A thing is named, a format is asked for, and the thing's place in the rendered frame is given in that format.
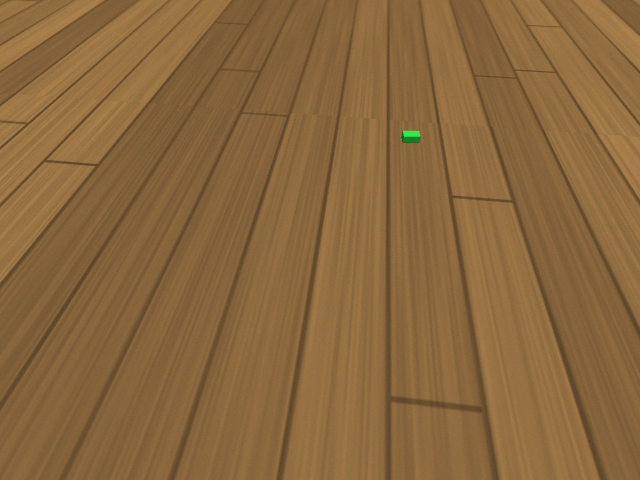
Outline small box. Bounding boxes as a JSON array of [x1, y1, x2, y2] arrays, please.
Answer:
[[402, 131, 421, 143]]

